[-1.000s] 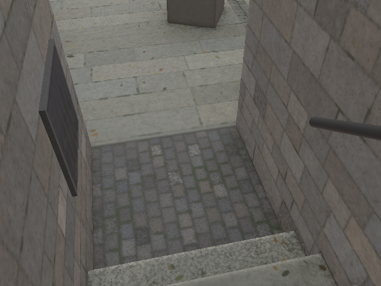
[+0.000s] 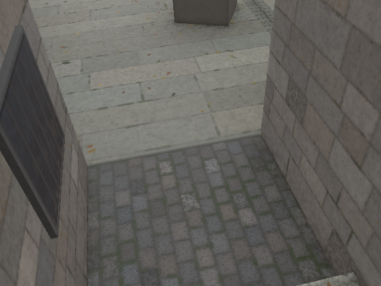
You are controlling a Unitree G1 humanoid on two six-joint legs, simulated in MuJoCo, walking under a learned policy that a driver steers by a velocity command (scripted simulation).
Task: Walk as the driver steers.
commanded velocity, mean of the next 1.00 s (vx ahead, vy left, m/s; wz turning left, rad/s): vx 0.42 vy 0.00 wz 0.00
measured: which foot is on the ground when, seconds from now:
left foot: up 0.00-0.40, down 0.42-0.96, up 0.98-1.00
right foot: down 0.00-0.40, up 0.42-0.94, down 0.96-1.00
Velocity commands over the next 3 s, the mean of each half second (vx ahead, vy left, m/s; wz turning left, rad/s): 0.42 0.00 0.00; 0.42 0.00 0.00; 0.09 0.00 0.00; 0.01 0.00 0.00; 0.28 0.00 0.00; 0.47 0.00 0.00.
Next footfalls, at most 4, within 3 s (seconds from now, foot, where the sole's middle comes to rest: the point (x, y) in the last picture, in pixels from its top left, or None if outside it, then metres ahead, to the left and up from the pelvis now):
0.42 left None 0.27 0.24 -0.94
0.96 right None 0.55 0.15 -1.13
1.40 left None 0.75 0.36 -1.32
1.96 right None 0.87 0.10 -1.32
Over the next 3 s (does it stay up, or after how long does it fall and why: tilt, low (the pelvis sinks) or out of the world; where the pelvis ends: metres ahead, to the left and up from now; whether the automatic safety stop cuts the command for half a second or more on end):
stays up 1.20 0.14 -0.54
